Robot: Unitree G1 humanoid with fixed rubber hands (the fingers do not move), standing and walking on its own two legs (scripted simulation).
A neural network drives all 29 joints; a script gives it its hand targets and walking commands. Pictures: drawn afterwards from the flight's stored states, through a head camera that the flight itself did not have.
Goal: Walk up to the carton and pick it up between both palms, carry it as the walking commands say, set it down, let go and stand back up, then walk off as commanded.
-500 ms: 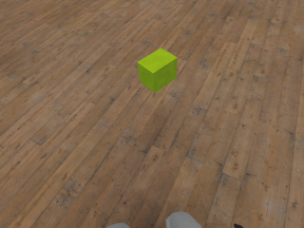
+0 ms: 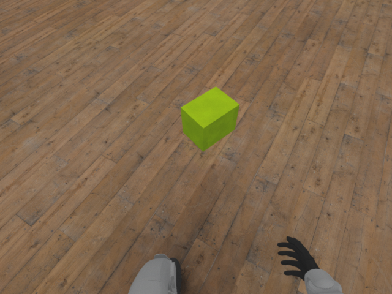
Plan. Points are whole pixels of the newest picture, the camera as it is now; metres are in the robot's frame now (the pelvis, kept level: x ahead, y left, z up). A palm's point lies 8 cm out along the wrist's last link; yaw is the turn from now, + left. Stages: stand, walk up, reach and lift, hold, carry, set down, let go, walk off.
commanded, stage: walk up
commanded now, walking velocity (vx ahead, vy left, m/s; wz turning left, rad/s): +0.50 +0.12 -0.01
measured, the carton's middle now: (209, 119) +1.06 -0.07 -0.64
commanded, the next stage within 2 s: none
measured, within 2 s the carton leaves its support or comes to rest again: neither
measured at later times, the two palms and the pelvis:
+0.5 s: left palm (102, 213) +0.30 +0.24 -0.11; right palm (309, 252) +0.20 -0.24 -0.11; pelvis +0.23 +0.00 +0.02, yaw -3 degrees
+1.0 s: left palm (99, 172) +0.43 +0.29 -0.14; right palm (264, 138) +0.52 -0.20 -0.10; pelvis +0.42 +0.04 +0.01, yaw +0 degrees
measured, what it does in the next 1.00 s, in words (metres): walks ahead: left foot, then right foot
